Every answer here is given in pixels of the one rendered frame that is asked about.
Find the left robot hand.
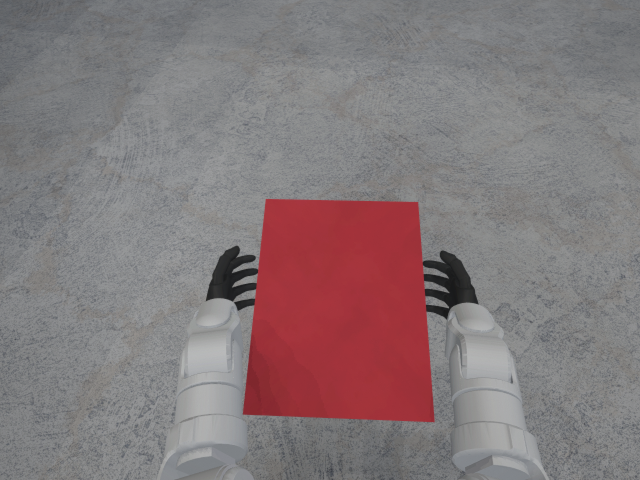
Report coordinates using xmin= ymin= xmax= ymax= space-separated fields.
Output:
xmin=206 ymin=246 xmax=258 ymax=311

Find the robot left forearm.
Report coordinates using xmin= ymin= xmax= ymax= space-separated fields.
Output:
xmin=157 ymin=298 xmax=248 ymax=480

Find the robot right forearm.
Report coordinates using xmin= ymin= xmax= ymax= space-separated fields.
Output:
xmin=445 ymin=303 xmax=549 ymax=480

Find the right robot hand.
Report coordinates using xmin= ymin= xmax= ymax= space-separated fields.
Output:
xmin=423 ymin=250 xmax=479 ymax=319

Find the carton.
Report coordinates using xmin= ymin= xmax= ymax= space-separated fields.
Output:
xmin=243 ymin=199 xmax=435 ymax=422

